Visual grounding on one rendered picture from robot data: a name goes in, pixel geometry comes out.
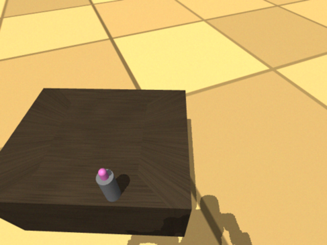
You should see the bottle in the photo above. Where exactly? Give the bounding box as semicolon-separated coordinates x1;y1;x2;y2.
96;168;121;202

